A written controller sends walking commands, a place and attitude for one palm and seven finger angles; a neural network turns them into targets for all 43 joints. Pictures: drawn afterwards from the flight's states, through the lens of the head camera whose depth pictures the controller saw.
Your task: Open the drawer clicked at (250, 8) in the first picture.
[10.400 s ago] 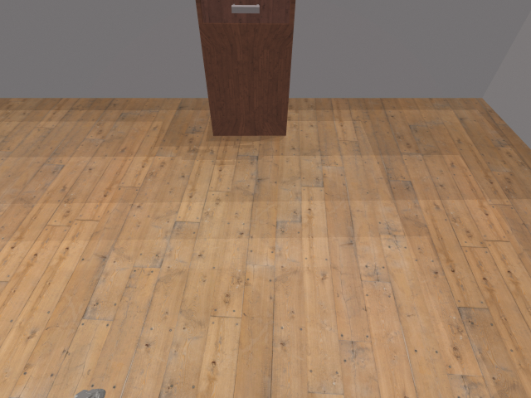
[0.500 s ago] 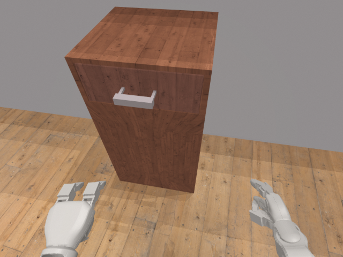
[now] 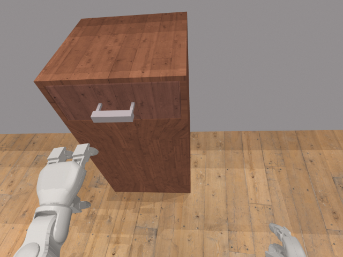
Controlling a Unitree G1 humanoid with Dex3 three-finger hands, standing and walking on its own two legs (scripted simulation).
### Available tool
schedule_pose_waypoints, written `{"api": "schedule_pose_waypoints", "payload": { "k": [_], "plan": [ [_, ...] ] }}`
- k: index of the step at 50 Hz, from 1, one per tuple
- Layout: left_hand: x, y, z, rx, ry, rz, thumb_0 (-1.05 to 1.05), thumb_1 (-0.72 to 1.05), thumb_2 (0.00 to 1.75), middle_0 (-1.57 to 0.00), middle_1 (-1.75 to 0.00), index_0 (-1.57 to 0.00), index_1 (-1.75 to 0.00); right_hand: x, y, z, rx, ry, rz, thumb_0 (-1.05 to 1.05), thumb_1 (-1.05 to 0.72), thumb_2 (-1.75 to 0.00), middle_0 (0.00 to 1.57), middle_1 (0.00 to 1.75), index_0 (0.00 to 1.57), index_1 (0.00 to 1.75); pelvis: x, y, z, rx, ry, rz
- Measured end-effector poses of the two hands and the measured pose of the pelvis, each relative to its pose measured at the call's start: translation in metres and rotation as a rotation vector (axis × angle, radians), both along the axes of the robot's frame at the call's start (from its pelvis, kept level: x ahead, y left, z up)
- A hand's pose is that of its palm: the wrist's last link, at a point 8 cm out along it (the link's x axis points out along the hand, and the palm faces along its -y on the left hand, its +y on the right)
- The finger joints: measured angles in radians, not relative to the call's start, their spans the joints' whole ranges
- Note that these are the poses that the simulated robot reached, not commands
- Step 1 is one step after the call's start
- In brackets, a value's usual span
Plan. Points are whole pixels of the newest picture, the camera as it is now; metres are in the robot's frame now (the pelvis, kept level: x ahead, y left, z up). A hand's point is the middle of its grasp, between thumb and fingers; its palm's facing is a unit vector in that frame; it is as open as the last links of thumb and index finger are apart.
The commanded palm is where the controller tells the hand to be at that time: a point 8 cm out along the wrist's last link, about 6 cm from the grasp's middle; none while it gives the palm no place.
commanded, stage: raise the hand with hooked fingers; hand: left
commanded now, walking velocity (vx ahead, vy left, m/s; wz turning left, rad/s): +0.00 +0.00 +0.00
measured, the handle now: (114, 110) +0.53 +0.26 +0.00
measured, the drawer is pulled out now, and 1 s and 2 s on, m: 0.00 0.00 0.00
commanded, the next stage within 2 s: move the hooked fingers above the handle in 0.84 s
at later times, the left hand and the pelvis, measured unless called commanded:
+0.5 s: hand (53, 145) +0.30 +0.29 +0.12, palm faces +0.07 -0.06 -1.00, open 13.8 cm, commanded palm +0.27 +0.29 +0.18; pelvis -0.01 +0.04 +0.02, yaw +1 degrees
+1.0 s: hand (53, 152) +0.29 +0.29 +0.12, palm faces +0.05 -0.06 -1.00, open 13.9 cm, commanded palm +0.27 +0.29 +0.17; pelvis -0.01 +0.04 +0.02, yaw +2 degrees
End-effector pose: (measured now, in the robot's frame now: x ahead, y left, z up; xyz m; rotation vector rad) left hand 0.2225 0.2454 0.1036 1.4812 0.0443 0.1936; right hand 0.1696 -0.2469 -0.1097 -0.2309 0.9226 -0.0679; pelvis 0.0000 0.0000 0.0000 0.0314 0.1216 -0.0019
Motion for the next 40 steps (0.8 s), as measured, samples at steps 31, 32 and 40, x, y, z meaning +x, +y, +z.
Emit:
{"api": "schedule_pose_waypoints", "payload": {
  "k": [31,32,40],
  "plan": [
    [0.057,0.054,0.068,0.001,0.075,-0.069,0.0,-0.49,0.3,-0.32,-1.2,-0.31,-1.2,0.008,0.092,0.027,0.076,-0.028,0.092,0.01,-0.9,-0.9,0.2,0.3,0.21,0.3,-0.006,0.049,0.019,-0.037,-0.1,0.02],
    [0.056,0.053,0.066,0.0,0.078,-0.078,0.0,-0.49,0.3,-0.32,-1.2,-0.31,-1.2,0.004,0.09,0.026,0.071,-0.017,0.089,0.01,-0.9,-0.9,0.2,0.3,0.21,0.3,-0.006,0.05,0.019,-0.037,-0.098,0.021],
    [0.045,0.052,0.068,0.02,0.02,-0.114,0.0,-0.49,0.3,-0.32,-1.2,-0.32,-1.2,-0.013,0.075,0.017,0.041,0.051,0.07,0.01,-0.9,-0.9,0.2,0.3,0.2,0.3,-0.01,0.05,0.019,-0.036,-0.091,0.028]
  ]
}}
